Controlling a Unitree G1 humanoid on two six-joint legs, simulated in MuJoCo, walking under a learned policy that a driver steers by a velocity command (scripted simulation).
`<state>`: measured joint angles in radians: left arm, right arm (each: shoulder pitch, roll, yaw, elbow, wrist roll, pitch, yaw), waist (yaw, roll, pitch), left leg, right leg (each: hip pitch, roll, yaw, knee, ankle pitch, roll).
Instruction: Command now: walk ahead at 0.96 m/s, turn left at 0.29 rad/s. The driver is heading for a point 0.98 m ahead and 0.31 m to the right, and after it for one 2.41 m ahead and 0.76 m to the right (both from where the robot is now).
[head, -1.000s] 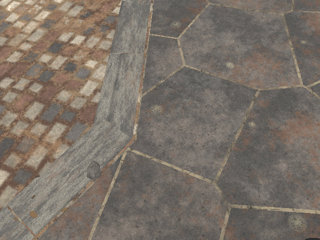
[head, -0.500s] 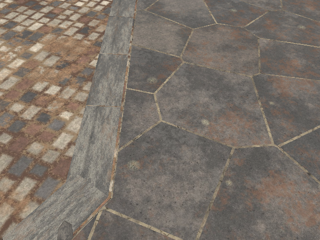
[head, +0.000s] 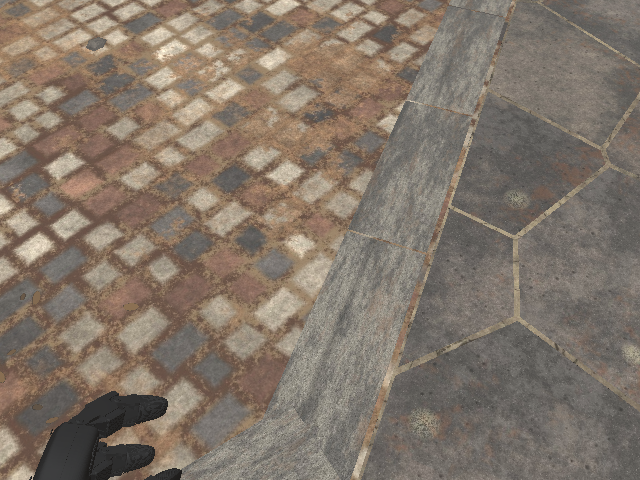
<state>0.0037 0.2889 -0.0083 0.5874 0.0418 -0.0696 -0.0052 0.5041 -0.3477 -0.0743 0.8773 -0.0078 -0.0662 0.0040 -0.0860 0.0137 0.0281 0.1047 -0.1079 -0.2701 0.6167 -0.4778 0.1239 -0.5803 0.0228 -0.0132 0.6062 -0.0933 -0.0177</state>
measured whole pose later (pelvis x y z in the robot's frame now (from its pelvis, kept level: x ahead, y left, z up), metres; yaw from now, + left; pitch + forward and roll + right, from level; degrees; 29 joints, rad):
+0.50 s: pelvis +0.46 +0.00 +0.03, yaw -16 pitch +2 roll +1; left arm 0.36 0.32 0.07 0.84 0.01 -0.04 -0.03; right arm 0.19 -0.27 -0.01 0.72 -0.06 -0.08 -0.01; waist 0.04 -0.05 -0.01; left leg -0.28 0.03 0.08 0.55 -0.30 -0.01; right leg -0.43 0.00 0.03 1.26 -0.30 -0.09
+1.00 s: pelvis +0.85 -0.17 +0.03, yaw -44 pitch +1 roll +0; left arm 0.27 0.30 0.05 0.74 -0.02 -0.04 0.00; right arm 0.08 -0.27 -0.01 0.60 -0.02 -0.12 -0.03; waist 0.04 0.01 0.11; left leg -0.68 0.09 -0.13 1.07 -0.30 -0.09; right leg -0.23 0.22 0.06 0.46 -0.22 -0.18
